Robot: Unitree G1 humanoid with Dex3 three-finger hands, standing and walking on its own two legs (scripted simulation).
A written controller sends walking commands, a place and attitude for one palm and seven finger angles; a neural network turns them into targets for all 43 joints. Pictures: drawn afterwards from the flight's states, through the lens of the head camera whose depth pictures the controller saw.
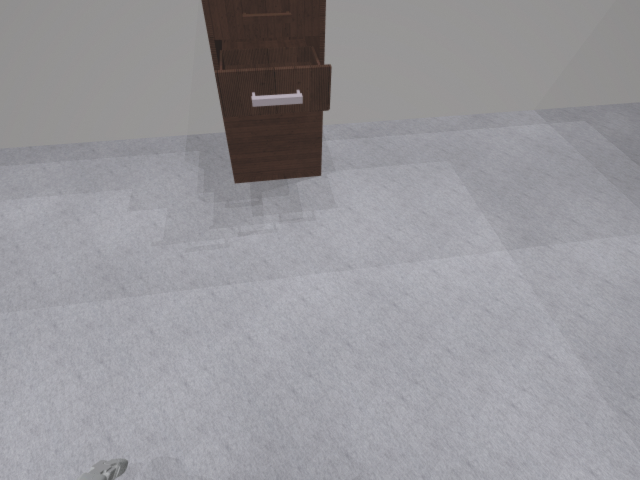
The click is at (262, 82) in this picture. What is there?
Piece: drawer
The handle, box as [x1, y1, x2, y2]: [251, 90, 302, 106]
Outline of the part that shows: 302,96 299,90 296,90 297,92 295,94 255,96 254,92 252,92 251,96 253,106 302,103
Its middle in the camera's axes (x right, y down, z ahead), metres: -0.15 -0.49 +1.32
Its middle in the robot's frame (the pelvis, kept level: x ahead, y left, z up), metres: +1.30 +0.21 -0.17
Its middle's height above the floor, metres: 0.60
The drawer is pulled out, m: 0.27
